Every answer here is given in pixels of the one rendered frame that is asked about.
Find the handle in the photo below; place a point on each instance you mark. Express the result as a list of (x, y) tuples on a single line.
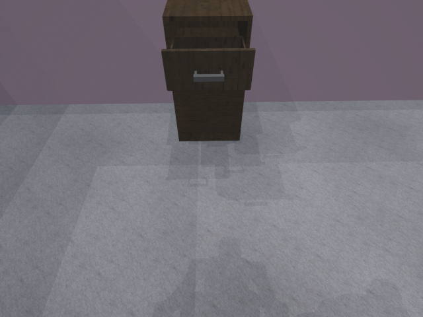
[(208, 77)]

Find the cabinet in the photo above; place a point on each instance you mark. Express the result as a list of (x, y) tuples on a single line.
[(208, 115)]

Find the drawer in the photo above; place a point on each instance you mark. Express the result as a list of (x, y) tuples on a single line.
[(208, 55)]

